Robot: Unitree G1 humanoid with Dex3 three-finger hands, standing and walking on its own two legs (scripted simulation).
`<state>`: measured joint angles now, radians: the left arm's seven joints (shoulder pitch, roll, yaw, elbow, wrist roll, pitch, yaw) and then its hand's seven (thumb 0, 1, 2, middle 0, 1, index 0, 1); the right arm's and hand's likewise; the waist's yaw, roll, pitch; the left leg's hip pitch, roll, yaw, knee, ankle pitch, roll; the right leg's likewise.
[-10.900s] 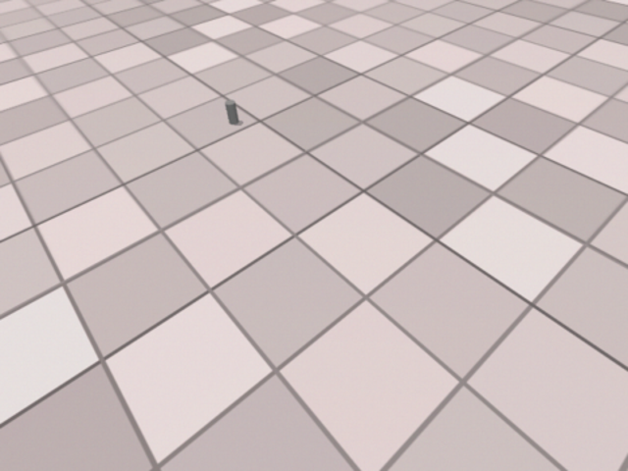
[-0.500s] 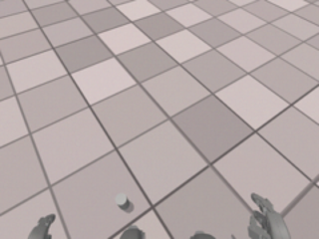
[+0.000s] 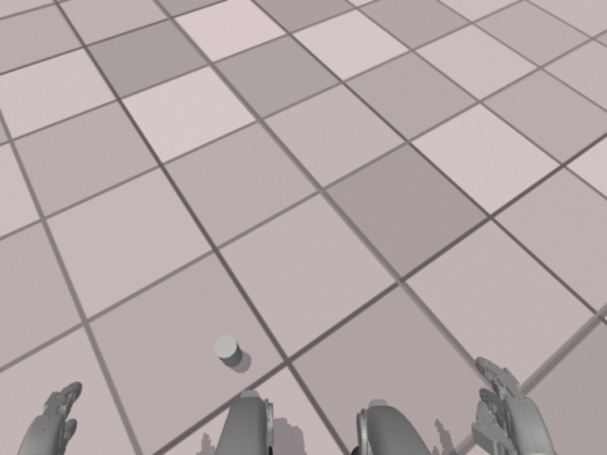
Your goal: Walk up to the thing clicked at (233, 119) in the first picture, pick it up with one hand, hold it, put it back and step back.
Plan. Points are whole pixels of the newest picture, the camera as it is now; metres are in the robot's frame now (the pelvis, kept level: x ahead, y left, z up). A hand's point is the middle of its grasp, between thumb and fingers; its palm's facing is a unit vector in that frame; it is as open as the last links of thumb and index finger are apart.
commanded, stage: go down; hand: left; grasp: from the side
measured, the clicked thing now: (229, 351) +0.38 +0.21 -0.59
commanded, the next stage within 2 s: approach in 1.74 s
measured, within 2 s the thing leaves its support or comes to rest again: neither
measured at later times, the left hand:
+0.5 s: hand (94, 382) +0.25 +0.36 -0.20, palm faces +0.16 -0.94 -0.29, open 16.6 cm
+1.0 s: hand (98, 362) +0.29 +0.38 -0.24, palm faces +0.15 -0.96 -0.23, open 16.5 cm
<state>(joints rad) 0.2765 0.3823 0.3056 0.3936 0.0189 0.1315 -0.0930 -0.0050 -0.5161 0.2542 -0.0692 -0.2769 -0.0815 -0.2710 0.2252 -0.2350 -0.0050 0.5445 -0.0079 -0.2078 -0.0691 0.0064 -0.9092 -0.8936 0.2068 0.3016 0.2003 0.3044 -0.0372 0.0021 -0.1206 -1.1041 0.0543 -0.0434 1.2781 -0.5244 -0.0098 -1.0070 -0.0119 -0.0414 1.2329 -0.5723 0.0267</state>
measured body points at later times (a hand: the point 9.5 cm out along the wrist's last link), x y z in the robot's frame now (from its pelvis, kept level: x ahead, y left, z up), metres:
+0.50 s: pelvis -0.04 -0.01 -0.14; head +0.14 +0.03 +0.27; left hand +0.24 +0.40 -0.18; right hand +0.14 -0.27 -0.25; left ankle +0.04 +0.12 -0.63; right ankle +0.01 -0.14 -0.63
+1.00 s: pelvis -0.06 -0.01 -0.21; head +0.14 +0.04 +0.19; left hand +0.28 +0.43 -0.22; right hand +0.10 -0.29 -0.32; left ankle +0.04 +0.12 -0.63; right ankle +0.01 -0.14 -0.63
